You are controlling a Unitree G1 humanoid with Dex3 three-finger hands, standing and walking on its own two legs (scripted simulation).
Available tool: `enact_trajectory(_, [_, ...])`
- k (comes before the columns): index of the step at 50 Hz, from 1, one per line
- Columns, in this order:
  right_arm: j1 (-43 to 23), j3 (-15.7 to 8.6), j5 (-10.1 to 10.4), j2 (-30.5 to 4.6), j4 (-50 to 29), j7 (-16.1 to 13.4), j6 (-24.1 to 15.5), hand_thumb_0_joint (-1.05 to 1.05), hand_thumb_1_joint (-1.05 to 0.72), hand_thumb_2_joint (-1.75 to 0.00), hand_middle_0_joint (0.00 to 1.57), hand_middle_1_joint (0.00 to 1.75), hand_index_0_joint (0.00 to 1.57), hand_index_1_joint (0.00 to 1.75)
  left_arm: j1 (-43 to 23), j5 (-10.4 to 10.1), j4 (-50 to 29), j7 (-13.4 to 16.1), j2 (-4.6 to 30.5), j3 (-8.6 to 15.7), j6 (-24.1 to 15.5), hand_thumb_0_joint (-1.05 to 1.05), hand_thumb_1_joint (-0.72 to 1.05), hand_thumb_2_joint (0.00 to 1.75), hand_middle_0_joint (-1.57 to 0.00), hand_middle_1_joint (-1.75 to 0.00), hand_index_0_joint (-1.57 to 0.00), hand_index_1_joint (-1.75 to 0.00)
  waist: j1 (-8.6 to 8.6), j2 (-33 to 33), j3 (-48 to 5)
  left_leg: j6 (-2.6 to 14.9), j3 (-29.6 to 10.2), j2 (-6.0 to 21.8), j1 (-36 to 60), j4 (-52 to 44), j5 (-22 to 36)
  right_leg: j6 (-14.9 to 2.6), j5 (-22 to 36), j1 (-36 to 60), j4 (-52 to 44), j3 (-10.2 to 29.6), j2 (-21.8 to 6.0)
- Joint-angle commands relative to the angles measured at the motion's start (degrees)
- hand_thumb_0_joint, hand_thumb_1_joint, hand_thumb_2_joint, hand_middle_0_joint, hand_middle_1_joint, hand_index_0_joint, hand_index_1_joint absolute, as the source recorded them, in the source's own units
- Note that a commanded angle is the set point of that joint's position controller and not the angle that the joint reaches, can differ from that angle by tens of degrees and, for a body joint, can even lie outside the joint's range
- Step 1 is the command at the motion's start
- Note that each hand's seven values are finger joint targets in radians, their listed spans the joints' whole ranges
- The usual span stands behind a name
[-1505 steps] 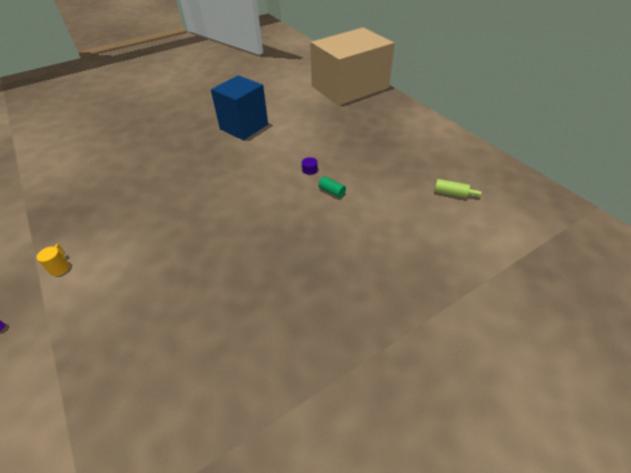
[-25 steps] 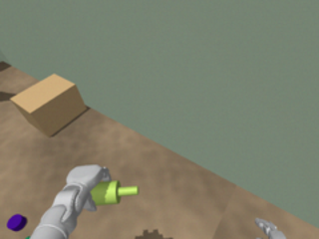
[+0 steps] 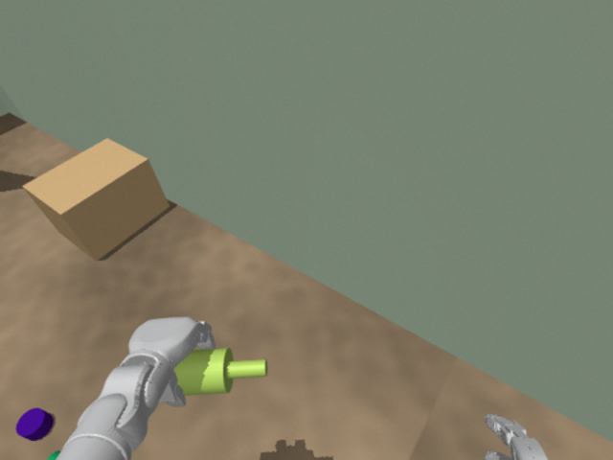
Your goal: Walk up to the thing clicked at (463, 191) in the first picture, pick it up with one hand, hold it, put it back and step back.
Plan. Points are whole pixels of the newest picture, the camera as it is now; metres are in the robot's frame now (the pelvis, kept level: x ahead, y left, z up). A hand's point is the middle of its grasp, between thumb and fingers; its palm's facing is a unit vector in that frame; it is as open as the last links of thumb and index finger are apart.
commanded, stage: hold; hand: left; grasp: from above
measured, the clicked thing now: (198, 371) +0.29 +0.20 -0.08
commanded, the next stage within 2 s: crouch in 0.20 s
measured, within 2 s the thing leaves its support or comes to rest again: neither
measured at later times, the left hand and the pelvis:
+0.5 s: hand (179, 369) +0.28 +0.22 -0.06, palm faces -0.49 -0.04 -0.87, open 9.2 cm; pelvis +0.01 +0.00 +0.00, yaw +0 degrees
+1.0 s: hand (216, 381) +0.35 +0.22 -0.27, palm faces -0.42 +0.06 -0.91, open 9.2 cm; pelvis -0.04 +0.00 -0.15, yaw +0 degrees
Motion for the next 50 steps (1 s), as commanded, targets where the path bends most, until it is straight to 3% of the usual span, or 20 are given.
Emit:
enact_trajectory(1, [-5.36, -2.8, -0.09, -7.64, -8.04, -0.47, -2.21, 0.0, -0.9, -0.9, 0.2, 0.3, 0.2, 0.3, -21.8, -0.8, -13.82, 2.95, 12.08, 7.12, -0.26, 0.0, 0.73, 0.68, -1.03, -0.63, -1.07, -0.59, -0.25, 0.97, -15.72, 0.28, -0.58, -0.72, 11.39, -3.41, 8.18, -1.47, 7.21, 0.13, -4.86, -1.35, 1.88])
enact_trajectory(4, [-5.18, -2.89, -0.1, -7.66, -8.11, -0.54, -2.03, 0.0, -0.9, -0.9, 0.2, 0.3, 0.2, 0.3, -18.92, -0.78, -12.96, 3.12, 12.16, 7.67, -0.1, 0.0, 0.71, 0.7, -1.03, -0.62, -1.06, -0.59, -0.14, -0.58, -15.76, 0.64, -0.04, -1.29, 10.84, -2.62, 10.7, -1.11, 10.06, 1.25, -4.93, -1.14, 1.6])
enact_trajectory(7, [-4.99, -2.81, -0.23, -7.63, -7.38, -0.77, -1.77, 0.0, -0.9, -0.9, 0.2, 0.3, 0.2, 0.3, -23.59, -0.57, -14.16, 3.27, 14.13, 8.28, -0.51, 0.0, 0.71, 0.66, -1.01, -0.62, -1.05, -0.58, -0.73, 0.09, -16.59, 0.76, 0.08, -1.23, 11.88, -2.48, 11.38, -0.98, 11.2, 1.02, -4.98, -1.05, 1.56])
enact_trajectory(11, [-4.72, -2.88, -0.14, -7.49, -7.52, -0.72, -1.73, 0.0, -0.9, -0.9, 0.2, 0.3, 0.2, 0.3, -20.9, -0.56, -12.13, 3.4, 12.25, 7.53, -0.58, 0.0, 0.73, 0.67, -1.01, -0.65, -1.06, -0.6, -0.39, -0.05, -15.32, 0.72, 0.06, -1.37, 11.05, -2.7, 11.11, -1.08, 10.84, 0.7, -4.96, -1.18, 1.56])
enact_trajectory(13, [-4.57, -2.97, -0.07, -7.78, -7.66, -0.59, -1.69, 0.0, -0.9, -0.9, 0.2, 0.3, 0.2, 0.3, -22.96, -0.69, -13.27, 3.39, 11.85, 6.68, -0.55, 0.0, 0.73, 0.65, -1.0, -0.65, -1.06, -0.59, -0.71, 0.09, -15.81, 0.57, -0.12, -1.1, 11.63, -2.99, 10.99, -1.26, 10.46, 0.73, -4.85, -1.4, 1.73])
enact_trajectory(15, [-5.1, -3.08, -0.08, -7.87, -7.85, -0.54, -1.58, 0.0, -0.89, -0.9, 0.2, 0.3, 0.2, 0.3, -21.01, -0.56, -12.31, 3.39, 12.81, 7.72, -0.35, 0.0, 0.79, 0.61, -0.99, -0.68, -1.08, -0.58, -0.13, 0.74, -15.08, 0.28, -0.33, -0.97, 11.55, -3.3, 10.96, -1.52, 9.8, 0.69, -5.03, -1.67, 1.8])
enact_trajectory(16, [-5.02, -3.17, -0.04, -7.78, -8.17, -0.46, -1.56, 0.0, -0.86, -0.89, 0.2, 0.3, 0.2, 0.3, -20.56, -0.5, -12.9, 3.27, 11.95, 7.37, -0.31, 0.0, 0.71, 0.6, -0.93, -0.6, -1.01, -0.53, 0.08, 0.49, -15.11, 0.3, -0.27, -0.98, 11.55, -3.32, 10.79, -1.53, 9.69, 0.81, -4.97, -1.65, 1.79])
enact_trajectory(20, [-4.22, -3.3, -0.13, -8.04, -8.05, -0.32, -1.24, 0.0, -0.89, -0.9, 0.2, 0.3, 0.2, 0.3, -19.24, 0.05, -10.06, 3.63, 10.97, 6.8, -0.42, 0.0, 0.7, 0.64, -1.03, -0.59, -1.06, -0.56, -0.79, -1.34, -12.76, 0.4, -0.38, -0.8, 9.99, -3.48, 9.12, -1.51, 8.41, -0.28, -5.11, -1.6, 1.83])
enact_trajectory(24, [-3.53, -3.16, -0.29, -7.9, -7.89, -0.15, -0.69, 0.0, -0.89, -0.9, 0.2, 0.3, 0.2, 0.3, -18.61, 1.19, -5.65, 5.6, 10.43, 6.88, -1.61, 0.0, 0.7, 0.62, -1.03, -0.57, -1.06, -0.54, -1.17, -4.09, -10.67, 0.65, -0.24, -1.45, 6.9, -2.05, 7.8, -1.22, 7.41, -2.24, -4.53, -1.36, 1.39])
enact_trajectory(28, [-2.05, -3.33, -1.23, -8.15, -6.57, 0.34, -0.42, 0.0, -0.89, -0.9, 0.2, 0.3, 0.2, 0.3, -24.04, 3.3, -0.28, 9.64, 9.75, 6.4, -4.19, 0.0, 0.74, 0.63, -1.07, -0.56, -1.1, -0.54, -3.59, -3.83, -10.88, 0.56, -0.36, -1.58, 2.22, 3.37, 3.81, -1.17, 4.39, -9.89, 0.13, -1.43, 1.15])
enact_trajectory(30, [-0.8, -3.79, -1.87, -8.56, -5.37, 0.75, -0.63, 0.0, -0.89, -0.9, 0.2, 0.3, 0.2, 0.3, -27.3, 5.0, 1.57, 12.6, 11.17, 7.53, -5.12, 0.0, 0.75, 0.61, -1.06, -0.56, -1.09, -0.53, -3.83, -1.58, -14.34, 0.14, -0.33, -1.62, -1.05, 8.29, 3.48, -1.31, 4.33, -14.42, 4.54, -1.45, 1.1])
enact_trajectory(32, [0.61, -4.32, -2.63, -8.74, -4.73, 1.46, -1.1, 0.0, -0.89, -0.9, 0.2, 0.3, 0.2, 0.3, -30.56, 6.63, 4.31, 15.76, 8.34, 6.02, -5.6, 0.0, 0.75, 0.64, -1.06, -0.58, -1.09, -0.55, -4.78, -1.29, -17.61, -0.37, -0.71, -1.26, -5.43, 14.51, 2.73, -1.45, 3.45, -20.58, 10.38, -2.02, 1.21])
enact_trajectory(35, [3.66, -5.37, -3.52, -9.09, -3.98, 2.37, -1.53, 0.0, -0.89, -0.9, 0.2, 0.3, 0.2, 0.3, -33.41, 9.79, 7.78, 20.82, 9.97, 7.8, -5.7, 0.0, 0.77, 0.67, -1.08, -0.59, -1.1, -0.56, -4.87, 1.21, -24.73, -0.38, -0.96, -0.8, -12.56, 23.75, 1.85, -1.9, 2.28, -28.74, 19.03, -2.11, 1.56])
enact_trajectory(37, [5.13, -5.55, -3.93, -9.59, -3.4, 2.66, -1.91, 0.0, -0.89, -0.9, 0.2, 0.3, 0.2, 0.3, -38.09, 11.02, 8.46, 23.1, 9.47, 7.47, -5.38, 0.0, 0.76, 0.68, -1.07, -0.6, -1.1, -0.57, -6.17, 3.39, -29.58, -0.06, -1.18, -0.47, -15.89, 28.66, 2.32, -2.01, 2.44, -34.05, 23.94, -2.52, 1.65])
enact_trajectory(39, [6.39, -5.96, -4.14, -10.1, -2.75, 2.46, -2.14, 0.0, -0.89, -0.9, 0.2, 0.3, 0.2, 0.3, -39.75, 12.08, 13.55, 24.82, 8.67, 6.86, -4.26, 0.0, 0.79, 0.63, -1.07, -0.61, -1.12, -0.56, -6.87, 3.4, -30.17, 0.02, -1.56, -0.34, -20.49, 32.0, 0.83, -2.27, 0.88, -39.64, 28.05, -3.31, 2.12])
enact_trajectory(40, [7.01, -6.18, -4.39, -10.52, -2.24, 2.29, -2.35, 0.0, -0.89, -0.9, 0.2, 0.3, 0.2, 0.3, -40.16, 11.74, 16.02, 25.61, 10.36, 8.33, -3.64, 0.0, 0.8, 0.62, -1.07, -0.61, -1.12, -0.56, -6.31, 3.62, -30.75, -0.03, -1.93, -0.13, -22.39, 33.55, -0.08, -2.39, -0.23, -42.19, 30.2, -3.74, 2.32])
enact_trajectory(42, [7.61, -6.01, -4.99, -10.35, -1.5, 2.02, -3.13, 0.0, -0.89, -0.9, 0.2, 0.3, 0.2, 0.3, -42.57, 10.99, 20.51, 26.39, 9.65, 8.1, -2.72, 0.0, 0.79, 0.63, -1.06, -0.6, -1.11, -0.55, -7.42, 3.33, -31.47, 0.07, -2.88, -0.03, -28.09, 36.85, -2.71, -2.62, -2.29, -47.34, 34.49, -4.17, 2.46])
enact_trajectory(44, [7.94, -6.38, -5.17, -10.58, -1.43, 1.71, -3.85, 0.0, -0.89, -0.9, 0.2, 0.3, 0.2, 0.3, -43.49, 10.89, 21.1, 26.8, 12.14, 9.59, -1.91, 0.0, 0.77, 0.68, -1.06, -0.61, -1.1, -0.57, -6.42, 3.97, -35.03, 0.16, -3.24, -0.14, -32.49, 39.97, -5.45, -2.69, -4.15, -49.71, 37.85, -4.36, 2.35])
enact_trajectory(46, [8.32, -6.42, -5.25, -10.38, -1.98, 1.53, -4.35, 0.0, -0.89, -0.9, 0.2, 0.3, 0.2, 0.3, -43.86, 9.9, 21.45, 26.54, 11.73, 9.6, -1.25, 0.0, 0.76, 0.72, -1.07, -0.6, -1.1, -0.58, -6.39, 4.42, -38.44, 0.33, -3.22, -0.4, -36.24, 42.78, -7.87, -2.95, -6.0, -51.5, 40.98, -4.39, 2.34])
enact_trajectory(50, [9.48, -6.39, -5.81, -10.65, -1.48, 1.21, -4.97, 0.0, -0.89, -0.9, 0.2, 0.3, 0.2, 0.3, -47.41, 9.37, 23.4, 25.63, 12.94, 10.08, -0.48, 0.0, 0.74, 0.76, -1.05, -0.64, -1.07, -0.62, -7.66, 3.69, -40.83, 0.41, -3.91, -0.24, -43.24, 48.13, -13.0, -3.02, -10.25, -57.92, 46.47, -4.67, 2.13])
